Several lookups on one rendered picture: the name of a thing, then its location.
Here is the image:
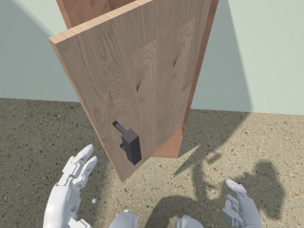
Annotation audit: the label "robot thigh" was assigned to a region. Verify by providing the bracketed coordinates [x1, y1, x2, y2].
[109, 212, 139, 228]
[175, 218, 204, 228]

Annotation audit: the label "robot left thigh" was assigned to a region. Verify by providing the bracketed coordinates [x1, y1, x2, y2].
[109, 212, 139, 228]

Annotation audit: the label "right robot hand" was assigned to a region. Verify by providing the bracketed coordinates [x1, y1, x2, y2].
[222, 179, 262, 228]

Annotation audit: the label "handle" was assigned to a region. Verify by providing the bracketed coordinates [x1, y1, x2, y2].
[112, 121, 142, 166]

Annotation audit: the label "robot right thigh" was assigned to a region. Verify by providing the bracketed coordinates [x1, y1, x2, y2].
[175, 218, 204, 228]

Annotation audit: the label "left robot hand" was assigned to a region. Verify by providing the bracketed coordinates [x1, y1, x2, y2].
[43, 144, 98, 228]

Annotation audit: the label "cupboard door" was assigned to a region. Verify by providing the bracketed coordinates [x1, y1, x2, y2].
[48, 0, 212, 183]

